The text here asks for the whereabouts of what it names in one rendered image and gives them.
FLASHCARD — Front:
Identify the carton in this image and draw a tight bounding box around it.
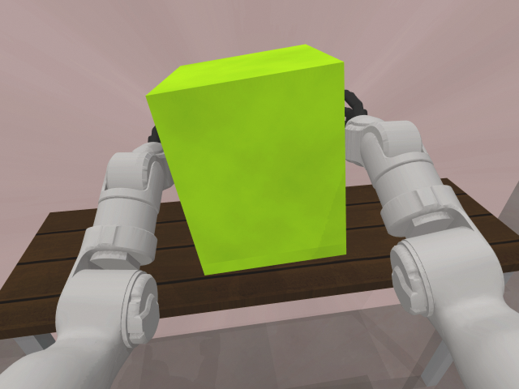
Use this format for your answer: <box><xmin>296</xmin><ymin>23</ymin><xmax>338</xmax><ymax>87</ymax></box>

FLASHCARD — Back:
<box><xmin>146</xmin><ymin>45</ymin><xmax>346</xmax><ymax>276</ymax></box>

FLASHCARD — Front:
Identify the robot left hand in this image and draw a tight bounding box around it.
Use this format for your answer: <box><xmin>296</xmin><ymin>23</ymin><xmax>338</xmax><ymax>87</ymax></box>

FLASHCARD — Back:
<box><xmin>148</xmin><ymin>126</ymin><xmax>161</xmax><ymax>143</ymax></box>

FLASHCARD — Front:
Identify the left robot upper arm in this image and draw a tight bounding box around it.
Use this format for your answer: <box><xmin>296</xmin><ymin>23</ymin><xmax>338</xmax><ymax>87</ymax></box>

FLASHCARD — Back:
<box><xmin>0</xmin><ymin>269</ymin><xmax>160</xmax><ymax>389</ymax></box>

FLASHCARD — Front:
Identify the table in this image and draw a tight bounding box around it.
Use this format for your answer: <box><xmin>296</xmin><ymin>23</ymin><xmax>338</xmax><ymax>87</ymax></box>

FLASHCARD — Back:
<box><xmin>0</xmin><ymin>178</ymin><xmax>519</xmax><ymax>387</ymax></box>

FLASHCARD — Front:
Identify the right robot upper arm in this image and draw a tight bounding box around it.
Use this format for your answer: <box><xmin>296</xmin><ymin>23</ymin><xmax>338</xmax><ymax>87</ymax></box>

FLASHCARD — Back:
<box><xmin>390</xmin><ymin>226</ymin><xmax>519</xmax><ymax>389</ymax></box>

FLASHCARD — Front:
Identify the robot right hand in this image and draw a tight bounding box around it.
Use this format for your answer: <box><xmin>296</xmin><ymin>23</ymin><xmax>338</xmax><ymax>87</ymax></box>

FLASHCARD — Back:
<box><xmin>345</xmin><ymin>90</ymin><xmax>367</xmax><ymax>125</ymax></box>

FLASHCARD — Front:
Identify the robot right forearm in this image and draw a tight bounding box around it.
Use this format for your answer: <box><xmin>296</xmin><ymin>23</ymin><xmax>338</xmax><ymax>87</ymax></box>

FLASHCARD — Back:
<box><xmin>345</xmin><ymin>115</ymin><xmax>504</xmax><ymax>295</ymax></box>

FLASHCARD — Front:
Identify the robot left forearm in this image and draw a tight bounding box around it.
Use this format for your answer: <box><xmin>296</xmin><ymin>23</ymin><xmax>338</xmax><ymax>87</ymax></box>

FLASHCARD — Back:
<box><xmin>55</xmin><ymin>142</ymin><xmax>174</xmax><ymax>334</ymax></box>

